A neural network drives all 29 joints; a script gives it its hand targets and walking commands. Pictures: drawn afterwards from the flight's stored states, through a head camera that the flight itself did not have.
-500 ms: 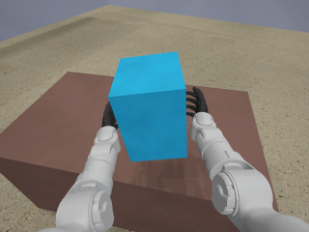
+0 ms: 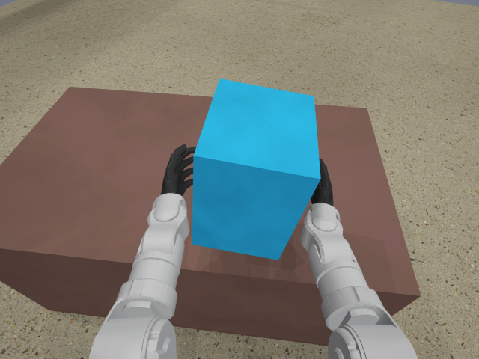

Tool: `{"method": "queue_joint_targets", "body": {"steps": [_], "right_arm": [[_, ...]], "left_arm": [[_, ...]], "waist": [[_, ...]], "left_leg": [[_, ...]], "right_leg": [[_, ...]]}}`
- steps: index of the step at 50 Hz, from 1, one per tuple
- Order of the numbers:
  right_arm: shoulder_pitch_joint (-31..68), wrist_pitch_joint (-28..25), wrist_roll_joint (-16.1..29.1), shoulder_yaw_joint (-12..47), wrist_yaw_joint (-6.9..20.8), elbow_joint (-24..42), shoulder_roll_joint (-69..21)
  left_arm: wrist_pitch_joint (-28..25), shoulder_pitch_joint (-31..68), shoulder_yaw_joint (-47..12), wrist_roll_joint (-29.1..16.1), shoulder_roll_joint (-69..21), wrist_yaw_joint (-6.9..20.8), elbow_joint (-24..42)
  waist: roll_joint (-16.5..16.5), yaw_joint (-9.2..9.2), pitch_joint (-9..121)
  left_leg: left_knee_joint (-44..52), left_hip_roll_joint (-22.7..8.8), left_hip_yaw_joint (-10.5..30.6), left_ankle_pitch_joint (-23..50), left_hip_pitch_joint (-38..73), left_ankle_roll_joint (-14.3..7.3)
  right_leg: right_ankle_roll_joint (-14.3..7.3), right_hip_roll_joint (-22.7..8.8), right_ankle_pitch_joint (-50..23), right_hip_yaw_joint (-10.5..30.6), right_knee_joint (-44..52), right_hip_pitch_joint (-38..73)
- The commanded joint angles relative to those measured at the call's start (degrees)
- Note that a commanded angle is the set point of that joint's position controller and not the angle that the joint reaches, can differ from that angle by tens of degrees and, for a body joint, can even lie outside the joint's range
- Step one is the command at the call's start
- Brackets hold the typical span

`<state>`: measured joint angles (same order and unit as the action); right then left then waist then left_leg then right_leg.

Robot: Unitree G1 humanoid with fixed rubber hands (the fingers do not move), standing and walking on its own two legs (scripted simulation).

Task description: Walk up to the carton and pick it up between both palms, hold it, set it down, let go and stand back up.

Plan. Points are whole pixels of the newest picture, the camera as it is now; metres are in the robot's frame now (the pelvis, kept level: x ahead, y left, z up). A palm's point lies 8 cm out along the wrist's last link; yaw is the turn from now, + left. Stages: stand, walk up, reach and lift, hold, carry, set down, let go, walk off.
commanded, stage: reach and lift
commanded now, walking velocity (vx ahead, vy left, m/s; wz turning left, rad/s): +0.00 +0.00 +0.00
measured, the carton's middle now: (250, 173) +0.42 -0.02 +0.08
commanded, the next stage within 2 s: hold in 1.70 s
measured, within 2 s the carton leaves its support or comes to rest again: neither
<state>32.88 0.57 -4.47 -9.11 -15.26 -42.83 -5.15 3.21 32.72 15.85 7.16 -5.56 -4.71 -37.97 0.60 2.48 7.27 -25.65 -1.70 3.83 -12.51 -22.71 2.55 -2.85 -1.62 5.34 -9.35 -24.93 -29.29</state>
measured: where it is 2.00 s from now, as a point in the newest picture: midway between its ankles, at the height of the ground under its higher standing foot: outside the picture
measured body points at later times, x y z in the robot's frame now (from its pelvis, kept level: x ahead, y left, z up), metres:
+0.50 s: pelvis +0.06 +0.08 +0.01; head +0.03 +0.12 +0.45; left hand +0.43 +0.18 +0.14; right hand +0.41 -0.08 +0.12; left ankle +0.00 +0.17 -0.73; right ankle +0.08 -0.07 -0.73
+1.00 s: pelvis +0.06 +0.08 +0.01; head +0.05 +0.11 +0.46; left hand +0.40 +0.20 +0.15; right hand +0.40 -0.06 +0.12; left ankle +0.00 +0.17 -0.74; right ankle +0.08 -0.07 -0.74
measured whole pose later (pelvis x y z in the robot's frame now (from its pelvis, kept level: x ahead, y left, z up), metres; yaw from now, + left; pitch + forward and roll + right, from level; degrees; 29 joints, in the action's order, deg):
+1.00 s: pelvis +0.06 +0.08 +0.01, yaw +0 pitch -3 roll -4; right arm 22.1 17.4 10.7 1.9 -14.4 -15.4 0.3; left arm 33.7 19.0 4.1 10.5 -9.4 -11.5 4.8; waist -1.6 4.2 -1.6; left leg -28.5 -0.7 3.5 -20.4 -4.9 -1.7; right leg 2.3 -1.2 4.9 -7.8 -13.4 -5.1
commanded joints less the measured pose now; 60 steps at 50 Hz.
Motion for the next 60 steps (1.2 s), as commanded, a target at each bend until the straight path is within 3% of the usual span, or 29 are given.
{"method": "queue_joint_targets", "body": {"steps": [1, 4, 6, 8, 9, 10, 11, 12, 13, 14, 15, 19, 21, 22, 24, 28, 30, 31, 33, 34, 35, 37, 40, 41, 47, 54, 55, 57, 60], "right_arm": [[49.85, -3.21, -0.21, 28.17, 9.55, 17.37, -42.43], [49.41, -0.69, 2.71, 29.74, 8.38, 20.93, -43.06], [48.12, 1.3, 5.31, 32.26, 8.22, 24.08, -43.59], [48.86, 3.32, 6.36, 32.62, 7.37, 25.97, -42.27], [48.98, 3.79, 6.52, 31.44, 7.2, 24.95, -40.6], [47.37, 4.57, 8.33, 32.14, 7.17, 25.1, -40.84], [47.43, 5.19, 8.9, 32.91, 6.83, 27.2, -41.63], [46.15, 6.07, 9.52, 32.71, 6.76, 28.01, -39.3], [45.89, 6.41, 8.78, 30.36, 7.31, 23.98, -36.54], [48.33, 6.42, 10.3, 30.41, 7.45, 27.46, -35.05], [45.45, 6.84, 10.36, 30.58, 7.18, 27.65, -35.06], [43.03, 7.97, 12.89, 31.28, 7.88, 27.64, -30.72], [45.79, 6.81, 14.6, 33.29, 8.08, 35.08, -30.11], [46.93, 6.62, 15.98, 34.17, 8.67, 35.55, -29.3], [44.48, 6.2, 16.52, 35.23, 8.07, 38.41, -29.39], [43.11, 7.57, 17.83, 38.99, 7.96, 45.08, -29.44], [41.85, 7.65, 18.55, 38.97, 8.1, 47.48, -27.74], [40.18, 8.45, 18.04, 37.83, 8.53, 43.87, -27.29], [42.11, 7.3, 18.42, 38.1, 8.37, 50.74, -26.61], [41.29, 7.53, 18.57, 38.72, 8.91, 49.03, -26.55], [39.93, 7.4, 19.39, 41.07, 8.45, 53.12, -28.43], [37.25, 8.34, 18.67, 39.87, 8.68, 52.24, -25.24], [38.55, 8.68, 18.73, 38.22, 8.52, 55.27, -23.25], [38.3, 8.83, 18.9, 40.42, 8.39, 56.5, -24.23], [34.76, 10.89, 17.58, 37.37, 7.43, 52.81, -22.58], [41.14, 11.85, 19.87, 39.6, 6.72, 55.05, -26.93], [41.12, 12.25, 19.13, 39.91, 6.36, 54.56, -27.71], [40.41, 13.28, 18.24, 38.55, 5.74, 50.56, -28.92], [41.13, 13.79, 18.22, 39.86, 5.56, 48.39, -31.9]], "left_arm": [[-2.33, 50.43, -22.82, -0.15, -27.0, 3.92, 13.06], [0.69, 51.48, -25.68, -2.27, -28.18, 5.25, 15.6], [2.77, 47.42, -26.58, -2.27, -29.59, 5.36, 17.78], [5.88, 44.4, -28.72, -2.6, -30.71, 6.18, 15.35], [7.34, 42.61, -29.29, -2.03, -31.28, 6.07, 15.65], [8.15, 45.26, -32.05, -3.2, -33.05, 5.84, 21.97], [9.63, 42.92, -30.72, -2.69, -31.81, 6.38, 21.25], [10.9, 42.68, -33.32, -2.99, -33.64, 6.5, 22.71], [12.39, 41.96, -34.62, -1.93, -36.09, 5.87, 21.75], [13.57, 40.15, -36.08, -2.98, -37.9, 5.78, 21.87], [13.92, 42.62, -38.09, -3.71, -37.81, 5.9, 26.95], [18.54, 37.83, -41.89, -3.15, -41.55, 4.96, 30.82], [19.43, 37.93, -44.28, -4.46, -42.79, 4.59, 34.47], [20.07, 37.76, -46.43, -5.03, -44.77, 3.47, 36.87], [21.18, 35.1, -50.39, -6.62, -43.88, 2.75, 38.34], [23.34, 27.84, -49.6, -5.26, -42.57, 2.85, 41.73], [24.9, 26.25, -50.5, -4.84, -42.83, 3.0, 44.07], [25.0, 27.87, -49.98, -4.87, -42.0, 3.03, 44.8], [26.07, 26.82, -53.15, -6.35, -42.98, 3.1, 46.49], [26.19, 26.92, -53.82, -6.42, -44.14, 2.52, 47.8], [26.13, 25.12, -54.58, -6.82, -42.96, 2.23, 50.08], [26.72, 22.41, -53.65, -6.29, -40.47, 1.89, 48.61], [27.64, 21.35, -54.58, -7.64, -41.86, 2.56, 49.75], [27.56, 21.1, -54.47, -7.77, -42.62, 2.56, 50.2], [28.09, 21.07, -52.45, -6.84, -38.25, 4.01, 48.12], [26.88, 26.26, -48.46, -5.67, -37.11, 5.25, 47.28], [26.94, 26.7, -49.12, -6.27, -37.74, 5.53, 46.01], [27.05, 26.38, -43.34, -4.24, -33.9, 6.63, 41.7], [26.44, 29.22, -40.49, -3.37, -33.13, 7.88, 41.59]], "waist": [[3.12, -1.91, 39.24], [2.85, -0.19, 37.22], [2.9, -1.01, 36.51], [3.57, 0.04, 34.46], [2.68, 1.32, 30.6], [0.17, 2.15, 30.51], [1.51, 0.41, 29.2], [-1.08, 3.0, 29.58], [-3.89, 4.1, 26.59], [-3.87, 4.04, 26.64], [-5.32, 6.37, 27.78], [-10.1, 6.94, 20.23], [-10.09, 6.34, 23.52], [-13.26, 5.4, 25.33], [-13.7, 5.86, 23.62], [-9.03, 4.06, 21.31], [-10.22, 4.48, 19.22], [-10.88, 3.62, 17.94], [-10.7, 4.71, 22.66], [-11.98, 4.1, 21.39], [-10.37, 2.77, 23.98], [-8.18, 2.44, 23.07], [-7.73, 4.98, 23.48], [-6.79, 3.74, 23.72], [-6.48, 5.41, 19.04], [-3.87, 3.2, 21.16], [-3.73, 4.28, 21.98], [-0.29, 2.12, 19.68], [0.37, 0.89, 20.41]], "left_leg": [[6.24, 5.89, -1.85, -2.1, -14.74, -2.61], [6.32, 6.53, -1.44, -2.79, -12.15, -2.95], [6.46, 6.7, -2.0, 2.59, -8.46, -2.82], [6.73, 6.95, -1.38, 3.62, -6.7, -3.26], [6.8, 6.47, -0.62, 5.99, -4.3, -2.41], [6.1, 6.13, -0.33, 10.01, -0.03, -1.54], [5.39, 6.05, -0.97, 11.04, 1.16, -1.98], [5.15, 5.98, -0.08, 12.39, 3.7, -0.89], [4.48, 5.15, 0.9, 15.4, 7.72, 0.59], [3.08, 4.38, 1.75, 19.67, 11.14, 1.06], [1.01, 3.97, 2.43, 25.02, 16.15, 2.36], [-2.61, 0.81, 5.07, 42.13, 27.34, 5.45], [-3.9, 0.42, 5.3, 46.71, 29.33, 5.17], [-4.93, -0.63, 6.45, 52.91, 30.89, 6.19], [-6.82, -1.62, 7.26, 60.22, 30.49, 6.8], [-4.59, -0.22, 6.59, 55.7, 26.4, 4.49], [-4.69, -0.67, 7.36, 58.35, 27.09, 4.59], [-4.37, -1.07, 7.09, 56.66, 27.12, 4.62], [-5.0, -1.2, 7.2, 56.15, 27.99, 4.84], [-4.86, -1.43, 7.57, 58.03, 28.09, 4.92], [-5.71, -0.89, 6.9, 59.46, 27.31, 4.38], [-4.46, -1.07, 7.28, 55.76, 27.17, 4.05], [-3.79, -1.18, 8.19, 55.52, 28.86, 3.97], [-4.22, -1.08, 7.66, 56.92, 29.26, 3.74], [-1.74, -0.09, 6.76, 48.29, 27.07, 3.95], [0.7, 3.45, 4.07, 36.03, 23.07, 2.37], [0.68, 3.21, 4.35, 35.79, 22.15, 2.58], [2.69, 4.17, 2.34, 28.95, 17.84, 1.35], [4.23, 5.2, 1.07, 24.52, 14.59, 0.26]], "right_leg": [[10.62, -3.88, -0.3, 15.59, 1.94, 50.86], [10.26, -3.43, -3.97, 14.81, 2.47, 51.71], [9.79, -1.66, -12.67, 12.62, 1.62, 52.63], [8.95, -0.32, -16.01, 10.86, 1.58, 50.27], [8.19, 0.66, -17.73, 9.7, 1.93, 49.89], [7.52, 2.15, -19.47, 8.23, 1.38, 47.94], [7.42, 2.1, -21.56, 8.87, 1.68, 49.06], [7.21, 2.8, -21.21, 7.77, 1.84, 46.87], [5.82, 3.75, -18.87, 6.47, 2.39, 42.22], [5.0, 4.58, -18.11, 6.57, 3.34, 39.25], [4.74, 4.97, -18.54, 5.93, 3.54, 37.16], [2.77, 7.25, -14.13, 3.85, 5.27, 27.32], [2.3, 7.26, -14.48, 4.13, 5.84, 28.52], [1.55, 7.91, -14.3, 3.32, 5.32, 25.69], [-0.35, 7.84, -15.25, 4.08, 8.04, 25.47], [0.82, 6.93, -19.46, 5.38, 7.43, 32.1], [0.33, 7.41, -18.9, 4.83, 7.71, 31.65], [-0.36, 7.32, -14.15, 5.08, 8.55, 29.81], [-0.64, 6.96, -15.67, 5.19, 9.14, 30.84], [-0.65, 7.65, -14.8, 4.56, 8.38, 28.99], [-0.9, 7.42, -17.82, 5.55, 8.51, 31.27], [-0.95, 7.15, -16.71, 5.95, 9.56, 31.52], [-0.35, 7.2, -17.11, 5.39, 8.7, 31.53], [-0.31, 8.09, -17.02, 4.99, 8.47, 30.8], [0.59, 6.71, -16.61, 5.71, 8.19, 33.9], [2.72, 5.51, -19.65, 6.22, 6.28, 39.88], [2.82, 5.74, -20.16, 6.03, 5.78, 39.95], [3.4, 4.61, -21.86, 7.33, 6.14, 43.71], [4.32, 4.07, -24.05, 7.15, 5.09, 46.9]]}}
